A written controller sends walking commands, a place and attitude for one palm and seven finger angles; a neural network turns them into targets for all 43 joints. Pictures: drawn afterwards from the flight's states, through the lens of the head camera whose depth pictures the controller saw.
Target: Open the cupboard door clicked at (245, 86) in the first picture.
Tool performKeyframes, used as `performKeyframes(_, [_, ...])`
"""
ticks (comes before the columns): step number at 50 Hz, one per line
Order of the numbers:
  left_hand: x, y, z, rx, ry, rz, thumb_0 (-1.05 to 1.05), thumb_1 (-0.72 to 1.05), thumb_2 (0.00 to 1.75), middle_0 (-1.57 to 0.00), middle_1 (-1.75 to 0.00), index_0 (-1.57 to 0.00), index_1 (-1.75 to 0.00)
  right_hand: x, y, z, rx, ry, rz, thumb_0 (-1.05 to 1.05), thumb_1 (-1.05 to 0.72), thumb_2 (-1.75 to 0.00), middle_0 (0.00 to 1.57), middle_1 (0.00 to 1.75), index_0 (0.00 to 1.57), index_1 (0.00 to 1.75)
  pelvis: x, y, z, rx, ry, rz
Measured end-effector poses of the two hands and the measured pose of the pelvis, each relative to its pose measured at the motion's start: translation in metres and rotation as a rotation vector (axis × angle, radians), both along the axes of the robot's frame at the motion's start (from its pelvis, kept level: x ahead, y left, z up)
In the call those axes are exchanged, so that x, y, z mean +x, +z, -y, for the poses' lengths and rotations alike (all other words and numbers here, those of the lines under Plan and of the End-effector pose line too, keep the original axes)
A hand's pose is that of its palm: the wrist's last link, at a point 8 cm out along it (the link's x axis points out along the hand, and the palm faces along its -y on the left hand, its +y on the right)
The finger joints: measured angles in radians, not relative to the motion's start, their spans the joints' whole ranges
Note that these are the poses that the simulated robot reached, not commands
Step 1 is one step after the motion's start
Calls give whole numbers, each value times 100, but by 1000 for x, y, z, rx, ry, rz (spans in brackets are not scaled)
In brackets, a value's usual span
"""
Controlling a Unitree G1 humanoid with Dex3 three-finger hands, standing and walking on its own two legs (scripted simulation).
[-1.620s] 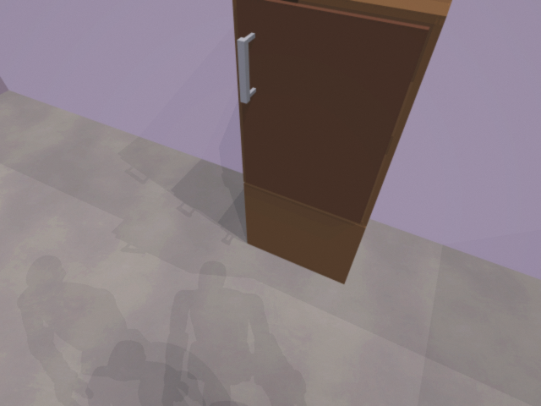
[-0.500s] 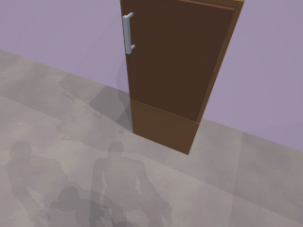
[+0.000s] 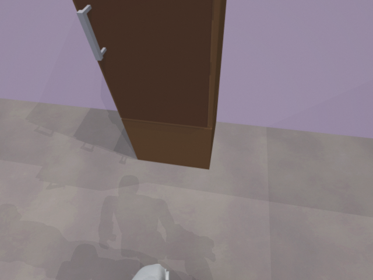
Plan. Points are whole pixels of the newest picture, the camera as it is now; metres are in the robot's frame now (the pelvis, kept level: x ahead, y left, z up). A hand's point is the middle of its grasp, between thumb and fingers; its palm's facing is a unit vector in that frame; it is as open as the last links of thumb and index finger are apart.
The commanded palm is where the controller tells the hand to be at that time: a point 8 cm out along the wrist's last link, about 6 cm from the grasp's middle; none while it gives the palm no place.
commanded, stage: turn to face it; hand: left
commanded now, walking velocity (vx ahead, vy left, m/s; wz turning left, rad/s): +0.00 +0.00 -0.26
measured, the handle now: (93, 34) +0.79 +0.36 +0.11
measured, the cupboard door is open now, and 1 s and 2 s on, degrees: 0 0 0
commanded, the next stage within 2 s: take the last steps up to it in 0.02 s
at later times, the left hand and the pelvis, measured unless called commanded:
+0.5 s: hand out of the picture +0.11 +0.20 -0.16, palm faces +0.01 -0.98 -0.19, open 7.4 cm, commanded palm none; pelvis +0.06 +0.02 +0.01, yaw -1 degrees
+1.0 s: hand (90, 228) +0.25 +0.30 -0.16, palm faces +0.05 -0.97 -0.23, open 7.4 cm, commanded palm none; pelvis +0.20 +0.11 +0.01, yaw +1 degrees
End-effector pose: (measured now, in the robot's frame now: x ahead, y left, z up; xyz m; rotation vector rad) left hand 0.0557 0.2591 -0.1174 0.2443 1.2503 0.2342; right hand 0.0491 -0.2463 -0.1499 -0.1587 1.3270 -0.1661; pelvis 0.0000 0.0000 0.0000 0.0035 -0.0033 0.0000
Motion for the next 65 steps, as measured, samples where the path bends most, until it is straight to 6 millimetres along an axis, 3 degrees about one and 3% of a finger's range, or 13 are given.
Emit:
performKeyframes(6, [5, -6, 17, -63, -53, -44, 0, 90, 89, -20, -29, -20, -30, 6, 21, -3, -22, -42, 56, 1, -91, -90, 20, 30, 20, 30, 3, 10, -4, 7, -49, -13])
performKeyframes(12, [14, -27, 16, -141, -53, -45, 0, 90, 89, -20, -30, -20, -30, -2, 26, -19, -63, -41, 64, 0, -91, -90, 20, 30, 19, 30, 14, 3, -19, -27, -59, -12])
performKeyframes(21, [47, -14, 14, -139, -77, -12, 0, 91, 89, -20, -29, -20, -30, -42, 21, -45, 15, -71, -98, 0, -90, -90, 20, 30, 20, 30, 45, 10, -19, -8, -54, -3])
performKeyframes(25, [51, -10, 10, -117, -34, 7, 0, 91, 89, -20, -29, -20, -30, -43, 13, -49, 42, -62, -177, 1, -90, -90, 20, 30, 20, 30, 62, 8, -23, -19, -18, 5])
performKeyframes(29, [37, -5, -1, -106, 23, -55, 0, 90, 89, -20, -29, -20, -30, -11, 20, -53, 40, -43, -168, 1, -91, -90, 20, 30, 20, 30, 83, 15, -33, -6, -9, 0])
performKeyframes(34, [23, -13, -23, -128, 66, -175, 0, 90, 89, -20, -30, -20, -30, 58, 27, -66, 20, -4, -73, 1, -91, -90, 20, 30, 19, 30, 111, 13, -55, -1, 16, -5])
performKeyframes(38, [30, -33, -50, -148, 103, -233, 0, 90, 89, -20, -30, -20, -30, 111, 17, -84, -22, 54, -4, 1, -91, -90, 20, 30, 19, 30, 141, -5, -84, -18, 34, -6])
performKeyframes(41, [55, -37, -71, -134, 87, -242, 0, 90, 89, -20, -30, -20, -30, 135, 16, -99, -38, 56, 22, 0, -91, -90, 20, 30, 19, 30, 155, -7, -96, -1, 16, 0])
performKeyframes(45, [114, -26, -86, -109, 45, -151, 1, 91, 89, -20, -29, -20, -30, 150, 19, -120, -15, 45, 19, 0, -91, -90, 20, 30, 20, 30, 174, 2, -104, 10, 5, -1])
performKeyframes(49, [178, -13, -88, -88, 10, -23, 0, 91, 89, -19, -29, -20, -30, 163, 14, -135, 19, 41, -14, 1, -91, -90, 20, 30, 20, 30, 193, 7, -109, 20, 11, 4])
performKeyframes(52, [211, -11, -84, -78, -14, 42, 0, 91, 89, -19, -29, -20, -30, 175, 6, -136, 37, 12, -27, 1, -92, -90, 20, 30, 20, 30, 209, 4, -108, 29, 5, 10])
performKeyframes(58, [244, -15, -78, -106, -60, 33, 0, 90, 89, -20, -29, -20, -30, 197, 9, -135, 22, -44, -20, 1, -93, -90, 20, 30, 20, 30, 223, 4, -114, -2, 12, -2])
performKeyframes(65, [248, -26, -88, -132, -44, 3, 0, 90, 89, -20, -29, -20, -30, 195, 23, -135, -48, -34, -33, 1, -91, -90, 20, 30, 20, 30, 220, 6, -122, -19, -2, -7])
